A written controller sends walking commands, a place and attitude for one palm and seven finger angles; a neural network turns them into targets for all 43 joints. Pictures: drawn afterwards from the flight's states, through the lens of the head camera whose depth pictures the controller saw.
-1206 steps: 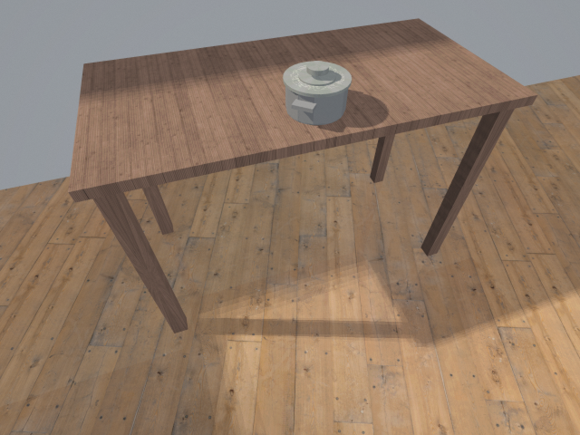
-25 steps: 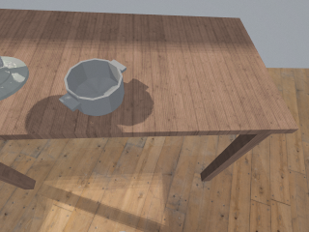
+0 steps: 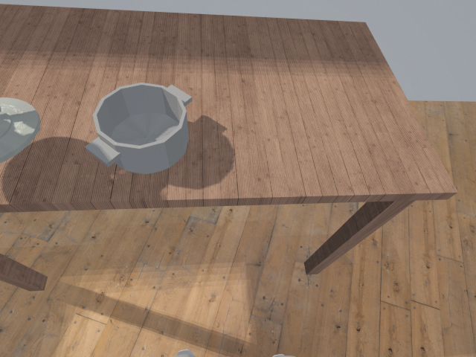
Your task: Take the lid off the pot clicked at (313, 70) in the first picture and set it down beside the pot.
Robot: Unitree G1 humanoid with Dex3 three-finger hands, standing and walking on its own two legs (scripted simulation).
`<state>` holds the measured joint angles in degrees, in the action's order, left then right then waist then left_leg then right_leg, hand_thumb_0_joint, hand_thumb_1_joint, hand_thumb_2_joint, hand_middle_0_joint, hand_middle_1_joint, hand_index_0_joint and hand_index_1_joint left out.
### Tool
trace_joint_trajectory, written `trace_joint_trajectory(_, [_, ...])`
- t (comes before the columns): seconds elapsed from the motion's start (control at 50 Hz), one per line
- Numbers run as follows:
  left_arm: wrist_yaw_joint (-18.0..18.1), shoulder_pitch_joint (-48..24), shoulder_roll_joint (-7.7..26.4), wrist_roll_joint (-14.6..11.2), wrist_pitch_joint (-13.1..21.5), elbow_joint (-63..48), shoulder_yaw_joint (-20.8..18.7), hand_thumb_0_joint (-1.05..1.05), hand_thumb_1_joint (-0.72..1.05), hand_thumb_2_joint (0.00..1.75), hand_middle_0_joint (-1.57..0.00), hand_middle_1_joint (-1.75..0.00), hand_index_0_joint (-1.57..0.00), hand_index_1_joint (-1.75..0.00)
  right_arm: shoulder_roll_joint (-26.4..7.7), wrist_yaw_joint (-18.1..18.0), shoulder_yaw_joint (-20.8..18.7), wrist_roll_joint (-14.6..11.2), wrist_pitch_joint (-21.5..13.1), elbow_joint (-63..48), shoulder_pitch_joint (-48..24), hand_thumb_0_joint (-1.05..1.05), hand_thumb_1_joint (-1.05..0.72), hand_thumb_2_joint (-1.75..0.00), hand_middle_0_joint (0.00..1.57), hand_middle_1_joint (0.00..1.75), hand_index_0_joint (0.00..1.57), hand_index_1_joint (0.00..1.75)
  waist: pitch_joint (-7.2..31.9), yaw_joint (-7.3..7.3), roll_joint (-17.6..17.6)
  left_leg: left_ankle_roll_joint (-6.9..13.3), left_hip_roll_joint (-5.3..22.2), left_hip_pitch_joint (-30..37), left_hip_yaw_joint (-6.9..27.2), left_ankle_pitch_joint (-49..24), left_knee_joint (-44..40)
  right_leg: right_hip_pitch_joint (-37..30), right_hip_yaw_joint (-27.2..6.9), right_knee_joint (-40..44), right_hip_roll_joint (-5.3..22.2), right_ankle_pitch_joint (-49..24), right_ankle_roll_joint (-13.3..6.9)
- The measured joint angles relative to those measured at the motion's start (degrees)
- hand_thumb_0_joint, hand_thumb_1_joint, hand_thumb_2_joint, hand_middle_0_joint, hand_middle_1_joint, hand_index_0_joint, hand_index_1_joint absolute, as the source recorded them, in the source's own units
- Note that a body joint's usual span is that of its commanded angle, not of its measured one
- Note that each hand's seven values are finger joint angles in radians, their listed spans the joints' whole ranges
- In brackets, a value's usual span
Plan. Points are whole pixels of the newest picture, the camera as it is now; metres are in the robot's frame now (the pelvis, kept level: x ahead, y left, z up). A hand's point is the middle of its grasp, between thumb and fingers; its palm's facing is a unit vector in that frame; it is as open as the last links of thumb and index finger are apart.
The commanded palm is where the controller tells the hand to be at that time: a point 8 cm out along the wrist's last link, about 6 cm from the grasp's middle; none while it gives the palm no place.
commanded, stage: lower the lid onto the table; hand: left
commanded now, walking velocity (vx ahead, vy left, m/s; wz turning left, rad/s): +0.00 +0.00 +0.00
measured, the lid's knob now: out of the picture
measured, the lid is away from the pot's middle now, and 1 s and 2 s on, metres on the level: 0.24 0.24 0.24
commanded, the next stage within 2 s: open the fingers wide in 0.78 s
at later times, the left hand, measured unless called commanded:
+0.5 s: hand out of the picture +0.44 +0.37 +0.10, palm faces -0.51 -0.19 -0.84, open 8.2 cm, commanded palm +0.55 +0.39 +0.17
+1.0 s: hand out of the picture +0.43 +0.36 +0.07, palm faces -0.46 -0.17 -0.87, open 8.2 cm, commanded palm +0.47 +0.36 +0.15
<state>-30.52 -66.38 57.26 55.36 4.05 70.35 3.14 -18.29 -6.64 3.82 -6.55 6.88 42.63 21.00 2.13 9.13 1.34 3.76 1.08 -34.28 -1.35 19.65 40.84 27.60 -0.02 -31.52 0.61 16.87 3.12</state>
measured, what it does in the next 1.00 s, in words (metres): stands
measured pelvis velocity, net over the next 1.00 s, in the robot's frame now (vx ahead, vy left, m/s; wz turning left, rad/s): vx -0.01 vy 0.01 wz -0.01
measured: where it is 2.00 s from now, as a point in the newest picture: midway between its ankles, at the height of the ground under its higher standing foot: outside the picture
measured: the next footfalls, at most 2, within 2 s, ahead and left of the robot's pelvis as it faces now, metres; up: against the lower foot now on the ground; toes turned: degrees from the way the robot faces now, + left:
none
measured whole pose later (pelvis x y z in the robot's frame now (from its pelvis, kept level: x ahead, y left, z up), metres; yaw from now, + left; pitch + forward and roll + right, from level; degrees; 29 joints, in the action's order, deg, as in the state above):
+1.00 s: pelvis -0.01 +0.01 -0.01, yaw -1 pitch +15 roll -5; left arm -26.1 -52.8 52.3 55.0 9.8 60.2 -3.9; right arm -16.8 -5.2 1.9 -4.9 9.6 40.1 21.2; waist 4.1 7.3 2.1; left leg 4.6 0.9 -41.0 -1.6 20.9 46.4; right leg 34.4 -0.4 -37.3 0.6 18.5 1.8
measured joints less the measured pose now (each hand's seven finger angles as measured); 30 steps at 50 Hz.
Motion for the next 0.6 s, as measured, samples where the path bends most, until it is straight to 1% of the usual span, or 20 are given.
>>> trace_joint_trajectory(0.14, [0.23, 0.83, -0.32, 0.29, 0.27, -0.22, 0.02, -0.01, 0.2, 0.73, -0.61, -1.02, -0.59, -0.98, 0.09, -0.43, 0.1, 0.0, -0.25, -0.13, -0.26, 0.0, -0.9, -0.9, 0.2, 0.3, 0.2, 0.3, 0.16, -0.07, 0.12, 0.07, 0.14, -1.34, -0.02, 0.18, 1.14, 1.33, -0.07, -1.1, -0.15, 0.15, -0.09])
trace_joint_trajectory(0.2, [0.45, 0.93, -0.66, 0.03, 0.48, -0.05, 0.23, -0.01, 0.2, 0.73, -0.61, -1.02, -0.59, -0.98, 0.15, -0.66, 0.21, -0.03, -0.52, -0.07, -0.3, 0.0, -0.9, -0.9, 0.2, 0.3, 0.2, 0.3, 0.26, -0.15, 0.16, 0.12, 0.14, -1.74, 0.02, 0.22, 1.52, 1.7, -0.04, -1.44, -0.14, 0.21, -0.04])
trace_joint_trajectory(0.52, [1.01, 3.91, -1.18, -0.33, 2.83, -1.09, -0.15, -0.01, 0.2, 0.73, -0.61, -1.02, -0.59, -0.97, 0.1, -1.98, 0.67, -0.18, -1.47, 0.1, -0.8, 0.0, -0.9, -0.9, 0.21, 0.3, 0.2, 0.31, 0.85, -0.18, 0.29, 0.39, 0.27, -4.3, -0.18, 0.79, 3.75, 4.41, -0.32, -3.79, -0.27, 0.76, -0.01])
trace_joint_trajectory(0.6, [1.24, 3.93, -0.97, -0.6, 3.37, -0.61, -0.2, -0.01, 0.2, 0.73, -0.61, -1.02, -0.59, -0.97, 0.09, -2.07, 0.77, -0.32, -1.59, 0.18, -0.91, 0.0, -0.9, -0.9, 0.21, 0.3, 0.2, 0.31, 1.05, 0.02, 0.16, 0.48, 0.3, -5.01, -0.23, 1.06, 4.39, 5.13, -0.39, -4.45, -0.28, 1.03, 0.13])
